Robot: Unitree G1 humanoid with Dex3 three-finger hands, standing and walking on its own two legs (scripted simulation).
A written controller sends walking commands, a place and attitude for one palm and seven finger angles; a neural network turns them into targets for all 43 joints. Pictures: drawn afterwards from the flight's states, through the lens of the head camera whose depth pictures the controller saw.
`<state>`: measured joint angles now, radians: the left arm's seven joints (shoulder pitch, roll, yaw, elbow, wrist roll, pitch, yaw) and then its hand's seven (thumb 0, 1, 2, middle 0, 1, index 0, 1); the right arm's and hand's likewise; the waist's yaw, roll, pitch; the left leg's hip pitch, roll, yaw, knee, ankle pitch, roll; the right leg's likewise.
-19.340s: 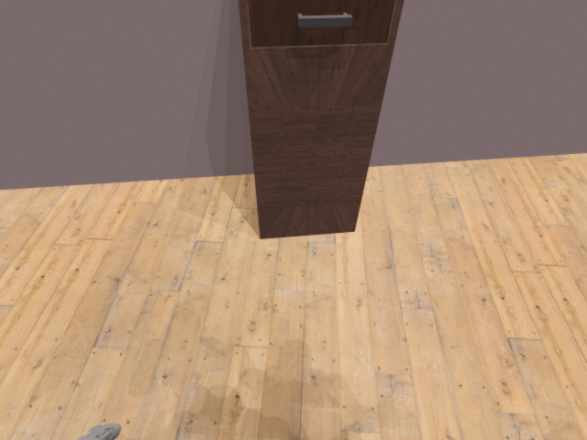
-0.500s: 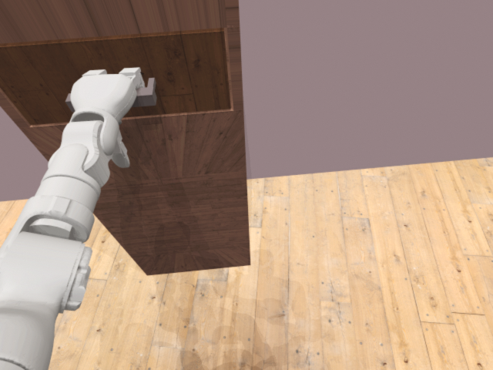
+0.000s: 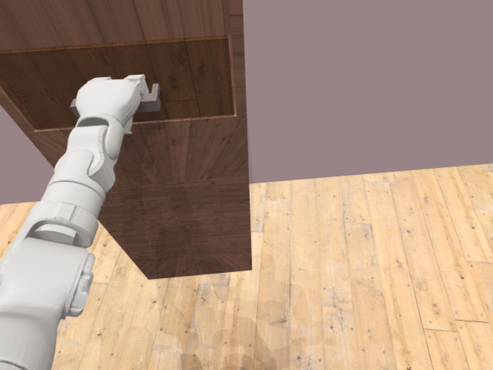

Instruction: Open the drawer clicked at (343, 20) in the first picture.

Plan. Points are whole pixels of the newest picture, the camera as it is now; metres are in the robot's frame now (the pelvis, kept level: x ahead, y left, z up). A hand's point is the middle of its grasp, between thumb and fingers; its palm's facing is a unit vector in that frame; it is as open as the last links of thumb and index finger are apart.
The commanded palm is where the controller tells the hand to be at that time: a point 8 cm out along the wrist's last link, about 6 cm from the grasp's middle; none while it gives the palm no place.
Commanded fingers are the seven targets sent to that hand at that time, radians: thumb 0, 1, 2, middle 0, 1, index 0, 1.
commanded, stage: pull the drawer open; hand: left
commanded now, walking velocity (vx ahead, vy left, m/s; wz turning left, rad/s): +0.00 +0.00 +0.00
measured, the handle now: (118, 98) +0.53 +0.22 +0.16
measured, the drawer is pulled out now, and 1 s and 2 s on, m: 0.00 0.02 0.09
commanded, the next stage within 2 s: none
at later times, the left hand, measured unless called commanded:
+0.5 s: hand (121, 136) +0.46 +0.21 +0.13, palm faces +0.05 -0.03 -1.00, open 5.5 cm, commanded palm +0.45 +0.21 +0.19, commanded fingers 0.00 0.90 0.90 -0.40 -1.35 -0.40 -1.35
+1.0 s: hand (119, 136) +0.46 +0.21 +0.13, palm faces +0.01 -0.01 -1.00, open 5.5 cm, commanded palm +0.43 +0.21 +0.19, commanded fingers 0.00 0.90 0.90 -0.40 -1.35 -0.40 -1.35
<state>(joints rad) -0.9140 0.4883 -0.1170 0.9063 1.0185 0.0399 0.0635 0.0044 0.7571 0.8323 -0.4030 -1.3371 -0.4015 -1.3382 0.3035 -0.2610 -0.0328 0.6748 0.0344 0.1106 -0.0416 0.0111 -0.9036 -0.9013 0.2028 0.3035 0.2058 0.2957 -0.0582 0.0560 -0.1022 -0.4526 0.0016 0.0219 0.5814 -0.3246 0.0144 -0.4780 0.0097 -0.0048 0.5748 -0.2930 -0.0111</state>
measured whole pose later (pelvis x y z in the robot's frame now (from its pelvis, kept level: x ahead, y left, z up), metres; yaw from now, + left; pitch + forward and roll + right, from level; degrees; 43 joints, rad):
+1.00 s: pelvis +0.00 +0.00 +0.00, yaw +0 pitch +10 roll +0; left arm -0.81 0.50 -0.10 0.78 1.00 0.02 0.03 0.00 0.77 0.80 -0.37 -1.34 -0.37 -1.35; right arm 0.27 -0.26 -0.03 0.65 0.04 0.13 -0.05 0.01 -0.90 -0.90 0.20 0.30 0.21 0.30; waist -0.04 0.06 -0.09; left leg -0.42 0.01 0.02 0.57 -0.32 0.01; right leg -0.45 0.01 -0.01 0.57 -0.29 -0.02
